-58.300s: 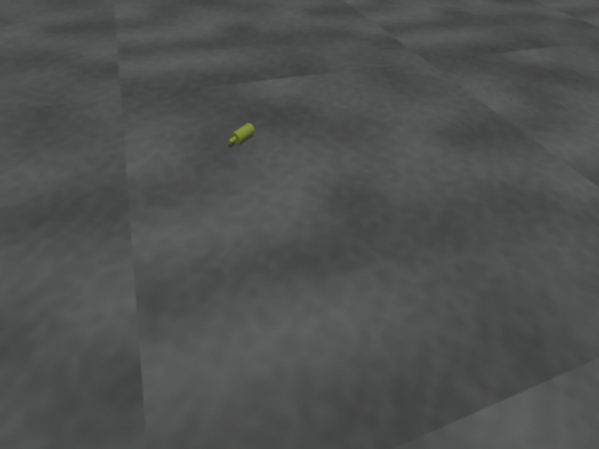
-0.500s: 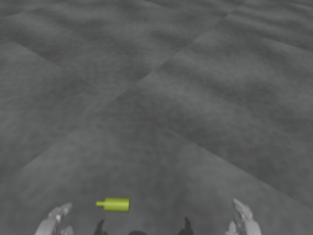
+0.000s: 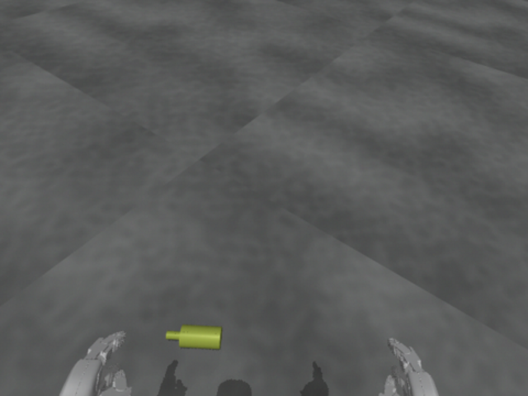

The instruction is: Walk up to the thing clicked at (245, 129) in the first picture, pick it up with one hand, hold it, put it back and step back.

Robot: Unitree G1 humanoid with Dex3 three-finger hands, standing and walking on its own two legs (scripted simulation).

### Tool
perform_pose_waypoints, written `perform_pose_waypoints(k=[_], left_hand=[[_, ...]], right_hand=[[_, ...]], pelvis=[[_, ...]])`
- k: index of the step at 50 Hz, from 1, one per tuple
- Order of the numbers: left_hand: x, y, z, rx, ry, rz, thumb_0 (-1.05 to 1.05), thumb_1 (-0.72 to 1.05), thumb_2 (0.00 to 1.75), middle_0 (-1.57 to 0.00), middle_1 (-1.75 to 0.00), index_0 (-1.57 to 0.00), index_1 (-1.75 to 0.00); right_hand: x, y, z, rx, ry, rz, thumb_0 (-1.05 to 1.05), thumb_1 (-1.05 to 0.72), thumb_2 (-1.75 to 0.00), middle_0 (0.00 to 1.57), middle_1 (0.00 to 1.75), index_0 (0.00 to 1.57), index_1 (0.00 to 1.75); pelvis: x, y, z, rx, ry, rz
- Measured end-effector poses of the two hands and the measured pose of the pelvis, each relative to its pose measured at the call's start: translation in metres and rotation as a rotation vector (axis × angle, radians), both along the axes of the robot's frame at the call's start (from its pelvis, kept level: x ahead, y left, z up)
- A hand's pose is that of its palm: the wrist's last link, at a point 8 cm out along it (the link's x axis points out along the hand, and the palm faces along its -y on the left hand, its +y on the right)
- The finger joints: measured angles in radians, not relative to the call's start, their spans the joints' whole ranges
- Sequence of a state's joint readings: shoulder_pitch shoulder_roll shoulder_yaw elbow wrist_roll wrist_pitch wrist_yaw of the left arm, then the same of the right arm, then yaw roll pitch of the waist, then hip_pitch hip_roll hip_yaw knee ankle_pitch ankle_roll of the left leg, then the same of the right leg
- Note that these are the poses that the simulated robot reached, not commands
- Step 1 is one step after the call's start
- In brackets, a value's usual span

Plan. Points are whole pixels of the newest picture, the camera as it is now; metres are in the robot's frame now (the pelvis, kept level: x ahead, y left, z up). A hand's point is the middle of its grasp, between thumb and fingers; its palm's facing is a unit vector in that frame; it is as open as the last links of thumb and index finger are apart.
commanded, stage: stand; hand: left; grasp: from above
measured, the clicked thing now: (193, 336) +0.45 +0.20 -0.68
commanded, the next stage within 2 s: none
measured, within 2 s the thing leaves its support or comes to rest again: neither
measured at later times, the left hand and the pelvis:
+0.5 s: hand out of the picture +0.07 +0.23 -0.11, palm faces +0.03 -0.95 -0.31, open 7.4 cm; pelvis +0.00 +0.00 +0.05, yaw +0 degrees
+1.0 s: hand out of the picture +0.04 +0.22 -0.10, palm faces +0.02 -0.94 -0.34, open 7.4 cm; pelvis -0.01 -0.02 +0.06, yaw -1 degrees
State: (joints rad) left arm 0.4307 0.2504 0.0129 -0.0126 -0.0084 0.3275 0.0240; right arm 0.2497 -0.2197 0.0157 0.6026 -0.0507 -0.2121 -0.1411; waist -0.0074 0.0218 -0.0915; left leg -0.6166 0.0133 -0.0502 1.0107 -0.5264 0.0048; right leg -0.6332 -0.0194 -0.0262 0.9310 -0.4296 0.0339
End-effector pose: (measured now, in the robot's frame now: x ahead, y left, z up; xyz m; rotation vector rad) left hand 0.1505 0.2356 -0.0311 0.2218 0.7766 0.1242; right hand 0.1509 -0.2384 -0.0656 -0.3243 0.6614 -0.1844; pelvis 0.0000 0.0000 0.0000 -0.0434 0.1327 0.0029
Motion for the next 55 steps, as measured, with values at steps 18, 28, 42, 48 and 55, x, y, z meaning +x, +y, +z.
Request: perform_pose_waypoints(k=[18, 28, 42, 48, 55], left_hand=[[-0.077, 0.042, -0.049, 0.077, 0.352, 0.097, 0.01, 0.9, 0.9, -0.21, -0.3, -0.2, -0.3], [-0.097, 0.037, -0.045, 0.051, 0.433, 0.132, 0.01, 0.9, 0.9, -0.21, -0.3, -0.2, -0.3], [-0.109, 0.036, -0.032, 0.077, 0.452, 0.138, 0.01, 0.9, 0.9, -0.21, -0.3, -0.2, -0.3], [-0.114, 0.033, -0.03, 0.082, 0.468, 0.138, 0.01, 0.9, 0.9, -0.21, -0.3, -0.2, -0.3], [-0.112, 0.028, -0.03, 0.079, 0.475, 0.128, 0.01, 0.9, 0.9, -0.21, -0.3, -0.2, -0.3]], right_hand=[[-0.072, -0.045, -0.009, 0.019, 0.459, -0.095, 0.01, -0.9, -0.9, 0.2, 0.3, 0.2, 0.3], [-0.089, -0.034, -0.008, 0.059, 0.517, -0.124, 0.01, -0.9, -0.9, 0.2, 0.3, 0.2, 0.3], [-0.101, -0.044, -0.006, 0.085, 0.53, -0.131, 0.01, -0.9, -0.9, 0.2, 0.3, 0.2, 0.3], [-0.109, -0.055, -0.004, 0.078, 0.549, -0.142, 0.01, -0.9, -0.9, 0.2, 0.3, 0.2, 0.3], [-0.117, -0.065, -0.003, 0.069, 0.572, -0.15, 0.01, -0.9, -0.9, 0.2, 0.3, 0.2, 0.3]], pelvis=[[0.002, -0.002, 0.036, 0.037, -0.145, -0.007], [0.002, 0.0, 0.05, 0.04, -0.186, -0.009], [-0.008, -0.009, 0.06, 0.048, -0.212, -0.014], [-0.011, -0.015, 0.061, 0.048, -0.213, -0.016], [-0.012, -0.02, 0.062, 0.047, -0.21, -0.018]])
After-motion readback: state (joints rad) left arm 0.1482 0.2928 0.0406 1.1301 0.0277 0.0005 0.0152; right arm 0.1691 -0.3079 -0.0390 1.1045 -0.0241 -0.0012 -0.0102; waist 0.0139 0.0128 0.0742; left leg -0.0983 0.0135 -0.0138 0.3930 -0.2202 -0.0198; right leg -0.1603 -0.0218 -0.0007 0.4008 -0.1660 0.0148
